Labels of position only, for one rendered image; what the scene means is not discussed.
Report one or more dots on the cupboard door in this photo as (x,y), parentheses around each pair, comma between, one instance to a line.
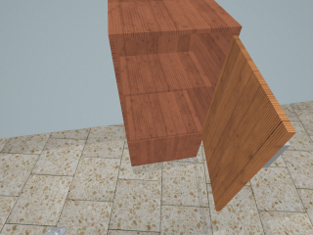
(244,127)

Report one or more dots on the handle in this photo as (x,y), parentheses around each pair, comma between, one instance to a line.
(277,154)

